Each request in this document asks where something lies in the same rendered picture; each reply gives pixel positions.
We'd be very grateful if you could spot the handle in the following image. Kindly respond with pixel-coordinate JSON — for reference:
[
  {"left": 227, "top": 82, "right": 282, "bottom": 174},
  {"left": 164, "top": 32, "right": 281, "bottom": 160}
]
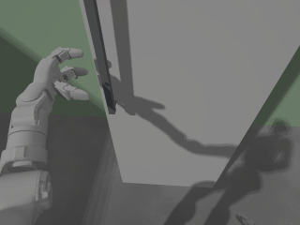
[{"left": 83, "top": 0, "right": 117, "bottom": 114}]

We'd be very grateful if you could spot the fridge door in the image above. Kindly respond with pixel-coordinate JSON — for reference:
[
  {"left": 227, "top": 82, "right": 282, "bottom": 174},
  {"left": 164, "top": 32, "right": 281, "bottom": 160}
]
[{"left": 80, "top": 0, "right": 300, "bottom": 188}]

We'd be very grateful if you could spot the robot left upper arm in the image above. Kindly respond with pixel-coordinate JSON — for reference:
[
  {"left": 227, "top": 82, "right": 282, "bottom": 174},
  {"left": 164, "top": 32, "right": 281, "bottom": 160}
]
[{"left": 0, "top": 170, "right": 53, "bottom": 225}]

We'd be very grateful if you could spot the robot left hand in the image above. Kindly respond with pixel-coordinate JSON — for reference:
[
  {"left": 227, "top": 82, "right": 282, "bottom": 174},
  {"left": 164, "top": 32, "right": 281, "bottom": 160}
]
[{"left": 33, "top": 47, "right": 90, "bottom": 100}]

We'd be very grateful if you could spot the left robot forearm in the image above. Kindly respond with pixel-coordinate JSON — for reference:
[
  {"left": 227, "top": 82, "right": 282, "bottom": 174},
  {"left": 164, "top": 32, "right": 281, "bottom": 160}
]
[{"left": 0, "top": 82, "right": 55, "bottom": 176}]

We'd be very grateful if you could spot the robot right hand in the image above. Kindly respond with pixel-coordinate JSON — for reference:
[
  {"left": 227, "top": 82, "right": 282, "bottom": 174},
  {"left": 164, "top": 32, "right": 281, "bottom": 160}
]
[{"left": 235, "top": 212, "right": 256, "bottom": 225}]

